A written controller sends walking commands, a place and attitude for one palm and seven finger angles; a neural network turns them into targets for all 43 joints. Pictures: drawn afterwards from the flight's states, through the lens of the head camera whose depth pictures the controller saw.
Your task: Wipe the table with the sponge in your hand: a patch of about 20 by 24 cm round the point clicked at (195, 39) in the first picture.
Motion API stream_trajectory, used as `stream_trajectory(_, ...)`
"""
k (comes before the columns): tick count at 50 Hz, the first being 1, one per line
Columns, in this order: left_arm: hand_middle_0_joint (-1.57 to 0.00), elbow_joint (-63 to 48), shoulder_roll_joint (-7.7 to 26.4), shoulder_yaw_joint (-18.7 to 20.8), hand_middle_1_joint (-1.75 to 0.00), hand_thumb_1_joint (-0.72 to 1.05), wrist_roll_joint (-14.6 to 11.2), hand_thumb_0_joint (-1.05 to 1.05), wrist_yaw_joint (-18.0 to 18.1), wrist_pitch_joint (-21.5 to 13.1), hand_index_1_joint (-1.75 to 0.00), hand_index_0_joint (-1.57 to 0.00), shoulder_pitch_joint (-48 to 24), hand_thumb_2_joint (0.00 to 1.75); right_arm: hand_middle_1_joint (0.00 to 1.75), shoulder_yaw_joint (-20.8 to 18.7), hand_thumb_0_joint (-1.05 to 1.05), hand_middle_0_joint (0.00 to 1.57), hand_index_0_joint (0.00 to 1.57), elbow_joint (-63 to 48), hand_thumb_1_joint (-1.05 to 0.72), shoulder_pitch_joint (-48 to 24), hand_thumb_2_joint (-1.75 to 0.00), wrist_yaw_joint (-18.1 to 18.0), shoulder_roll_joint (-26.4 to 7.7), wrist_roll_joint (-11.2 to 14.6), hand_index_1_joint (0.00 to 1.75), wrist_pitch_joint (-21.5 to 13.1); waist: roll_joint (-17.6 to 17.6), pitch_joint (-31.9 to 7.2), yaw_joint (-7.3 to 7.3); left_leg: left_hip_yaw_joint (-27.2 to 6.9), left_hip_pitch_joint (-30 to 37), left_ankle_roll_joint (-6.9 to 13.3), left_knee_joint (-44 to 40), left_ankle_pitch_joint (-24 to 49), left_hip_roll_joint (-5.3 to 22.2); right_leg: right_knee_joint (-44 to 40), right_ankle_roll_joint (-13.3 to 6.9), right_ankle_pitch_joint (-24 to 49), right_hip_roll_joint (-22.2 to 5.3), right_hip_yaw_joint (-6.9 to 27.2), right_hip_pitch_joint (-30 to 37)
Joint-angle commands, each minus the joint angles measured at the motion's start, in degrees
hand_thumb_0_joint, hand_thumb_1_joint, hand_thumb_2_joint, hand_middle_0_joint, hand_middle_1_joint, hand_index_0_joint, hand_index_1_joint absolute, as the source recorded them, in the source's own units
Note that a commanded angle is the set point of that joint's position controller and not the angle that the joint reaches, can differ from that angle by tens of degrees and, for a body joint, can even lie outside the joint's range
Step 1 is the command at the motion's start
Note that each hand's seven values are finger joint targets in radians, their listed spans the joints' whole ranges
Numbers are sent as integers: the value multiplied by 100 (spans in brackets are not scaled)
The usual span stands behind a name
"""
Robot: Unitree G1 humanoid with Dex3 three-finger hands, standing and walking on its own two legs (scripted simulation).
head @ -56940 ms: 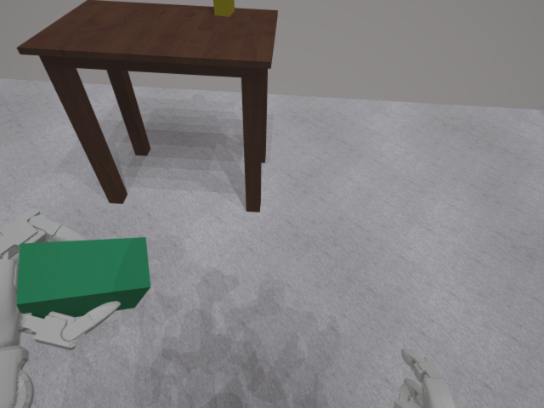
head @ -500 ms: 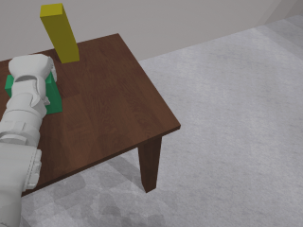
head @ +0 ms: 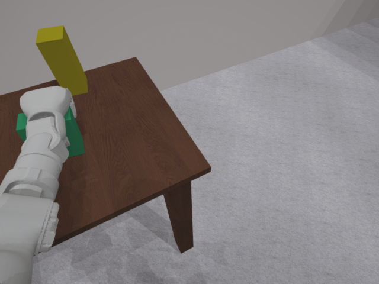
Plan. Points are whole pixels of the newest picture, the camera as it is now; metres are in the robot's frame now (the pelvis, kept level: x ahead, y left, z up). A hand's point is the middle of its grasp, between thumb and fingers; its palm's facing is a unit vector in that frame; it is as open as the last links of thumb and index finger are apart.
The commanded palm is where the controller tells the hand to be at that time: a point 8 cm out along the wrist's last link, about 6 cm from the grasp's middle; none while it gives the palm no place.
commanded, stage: wipe back along the middle lane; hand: left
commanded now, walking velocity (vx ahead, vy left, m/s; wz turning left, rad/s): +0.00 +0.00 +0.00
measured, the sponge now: (56, 140) +0.43 +0.31 +0.06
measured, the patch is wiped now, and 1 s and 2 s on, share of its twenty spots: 0.95 0.95 0.95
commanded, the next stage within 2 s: slide across to the third lane in 1.44 s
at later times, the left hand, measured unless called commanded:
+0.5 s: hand (54, 142) +0.39 +0.28 +0.10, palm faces -0.03 +0.02 -1.00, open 9.6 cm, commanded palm +0.36 +0.27 +0.13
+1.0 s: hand (56, 155) +0.36 +0.27 +0.10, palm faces +0.02 +0.00 -1.00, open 9.6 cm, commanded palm +0.31 +0.25 +0.13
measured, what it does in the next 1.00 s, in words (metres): stands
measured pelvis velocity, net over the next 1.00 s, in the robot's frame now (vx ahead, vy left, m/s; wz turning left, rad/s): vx -0.01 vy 0.01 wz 0.01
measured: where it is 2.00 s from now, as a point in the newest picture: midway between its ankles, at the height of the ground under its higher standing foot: outside the picture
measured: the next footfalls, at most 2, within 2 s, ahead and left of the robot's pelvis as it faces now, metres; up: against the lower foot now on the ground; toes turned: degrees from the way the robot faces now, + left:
none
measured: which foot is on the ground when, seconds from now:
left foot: down 0.00-1.00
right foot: down 0.00-1.00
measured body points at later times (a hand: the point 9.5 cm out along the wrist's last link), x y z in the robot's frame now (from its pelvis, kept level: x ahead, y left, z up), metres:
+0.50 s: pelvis -0.01 +0.00 +0.00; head +0.00 -0.03 +0.45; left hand +0.39 +0.28 +0.16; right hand +0.15 -0.25 -0.12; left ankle -0.02 +0.10 -0.73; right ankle -0.06 -0.09 -0.73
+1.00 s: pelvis -0.01 +0.01 +0.00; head -0.01 -0.03 +0.45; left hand +0.35 +0.26 +0.15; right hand +0.16 -0.24 -0.12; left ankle -0.02 +0.10 -0.73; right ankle -0.06 -0.09 -0.73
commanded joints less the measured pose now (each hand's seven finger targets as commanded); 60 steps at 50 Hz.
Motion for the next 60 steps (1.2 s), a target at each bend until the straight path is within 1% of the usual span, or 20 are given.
stream_trajectory(1,-120,-1010,1279,212,-160,10,-50,0,61,138,-160,-120,-1589,130,30,-209,0,20,20,-573,-90,-201,-90,-59,-818,52,30,-94,-418,-1797,126,149,961,163,26,2598,-131,-54,54,3723,-113,137,1125)
stream_trajectory(8,-120,-1731,1084,158,-160,10,-71,0,-12,397,-160,-120,-1007,130,30,-210,0,20,20,-729,-90,-589,-90,-52,-800,74,30,-54,-158,-1836,322,137,1209,151,-43,2888,-121,-52,-25,3750,-119,153,1206)
stream_trajectory(16,-120,-1879,594,-203,-160,10,-123,0,-89,728,-160,-120,-567,130,30,-112,0,20,20,-853,-90,-985,-90,-121,-760,124,30,-33,-539,-1199,301,97,1118,125,-162,2300,-140,-99,-24,3039,-115,56,866)
stream_trajectory(20,-120,-1983,420,-360,-160,10,-74,0,-98,802,-160,-120,-678,130,30,-85,0,20,20,-891,-90,-1066,-90,-155,-726,108,30,-48,-401,-1217,305,61,1209,112,-168,2093,-140,-98,-67,2653,-117,50,709)
stream_trajectory(23,-120,-2078,606,-66,-160,10,-141,0,-88,802,-160,-120,-226,130,30,-71,0,20,20,-956,-90,-1174,-90,-177,-739,79,30,-49,-417,-1425,499,43,1187,82,-163,2206,-149,-81,-104,2818,-114,130,921)
stream_trajectory(24,-120,-2144,186,-470,-160,10,-171,0,-105,819,-160,-120,-299,130,30,-46,0,20,20,-995,-90,-1198,-90,-181,-686,103,30,-56,-453,-1312,375,76,1192,94,-137,2183,-154,-46,-65,2852,-138,68,859)
stream_trajectory(26,-120,-2054,252,-379,-160,10,-189,0,-100,882,-160,-120,-159,130,30,-29,0,20,20,-975,-90,-1221,-90,-171,-710,110,30,-59,-663,-1102,396,55,1071,84,-178,1966,-151,-88,-58,2698,-125,70,797)
stream_trajectory(28,-120,-2216,298,-334,-160,10,-153,0,-95,937,-160,-120,-243,130,30,-29,0,20,20,-1005,-90,-1313,-90,-192,-713,93,30,-47,-472,-1156,457,26,1117,72,-226,1935,-149,-113,-101,2512,-119,103,753)
stream_trajectory(33,-120,-2566,7,-504,-160,10,-157,0,-83,1067,-160,-120,118,130,30,-21,0,20,20,-1075,-90,-1432,-90,-159,-675,100,30,-72,-313,-1230,535,-43,1207,48,-218,2022,-139,-59,-148,2328,-82,69,699)
stream_trajectory(34,-120,-2717,-309,-768,-160,10,-232,0,-94,1099,-160,-120,116,130,30,-20,0,20,20,-1109,-90,-1431,-90,-142,-640,115,30,-90,-383,-1227,467,-39,1284,74,-187,2054,-130,-25,-119,2330,-93,9,682)
stream_trajectory(38,-120,-2893,-107,-500,-160,10,-359,0,-95,1311,-160,-120,423,130,30,-4,0,20,20,-1118,-90,-1575,-90,-133,-678,113,30,-98,-501,-1156,606,-72,1175,62,-238,1912,-143,-72,-136,2245,-77,53,770)
stream_trajectory(41,-120,-3038,-329,-756,-160,10,-353,0,-140,1449,-160,-120,450,130,30,25,0,20,20,-1127,-90,-1618,-90,-125,-650,136,30,-128,-555,-1038,527,-61,1207,87,-236,1852,-149,-60,-110,2203,-75,15,717)
stream_trajectory(43,-120,-3096,-53,-519,-160,10,-323,0,-169,1513,-160,-120,529,130,30,35,0,20,20,-1123,-90,-1691,-90,-145,-691,119,30,-122,-558,-1048,594,-74,1153,71,-270,1822,-148,-68,-133,2188,-66,85,780)
stream_trajectory(45,-120,-3336,-421,-819,-160,10,-335,0,-194,1530,-160,-120,651,130,30,36,0,20,20,-1174,-90,-1695,-90,-113,-634,137,30,-154,-577,-1114,553,-72,1262,88,-224,1910,-142,-14,-111,2209,-66,12,758)
stream_trajectory(48,-120,-3578,-298,-642,-160,10,-336,0,-210,1573,-160,-120,1012,130,30,52,0,20,20,-1247,-90,-1819,-90,-86,-643,118,30,-158,-450,-1103,674,-118,1268,62,-227,2012,-133,6,-159,2221,-37,81,784)
stream_trajectory(50,-120,-3826,-691,-972,-160,10,-402,0,-227,1639,-160,-120,1124,130,30,61,0,20,20,-1302,-90,-1855,-90,-53,-599,143,30,-186,-591,-1028,600,-93,1310,79,-178,2019,-137,25,-114,2277,-56,8,751)
stream_trajectory(53,-120,-3947,-313,-636,-160,10,-399,0,-204,1806,-160,-120,1214,130,30,91,0,20,20,-1307,-90,-1983,-90,-62,-641,123,30,-165,-518,-1009,701,-101,1250,51,-231,1961,-143,11,-147,2268,-42,98,818)
stream_trajectory(55,-120,-4127,-771,-1010,-160,10,-437,0,-219,1864,-160,-120,1345,130,30,110,0,20,20,-1345,-90,-2029,-90,-37,-569,149,30,-185,-592,-949,637,-85,1325,59,-208,1997,-140,38,-115,2266,-52,7,771)
stream_trajectory(58,-120,-4354,-490,-709,-160,10,-462,0,-208,1953,-160,-120,1771,130,30,138,0,20,20,-1398,-90,-2171,-90,-20,-604,122,30,-183,-540,-1041,771,-89,1310,28,-205,2139,-145,70,-143,2504,-48,122,944)
stream_trajectory(60,-120,-4526,-757,-987,-160,10,-459,0,-231,2029,-160,-120,1663,130,30,148,0,20,20,-1395,-90,-2205,-90,-4,-544,148,30,-186,-670,-911,659,-68,1361,49,-189,2094,-131,68,-104,2474,-56,55,852)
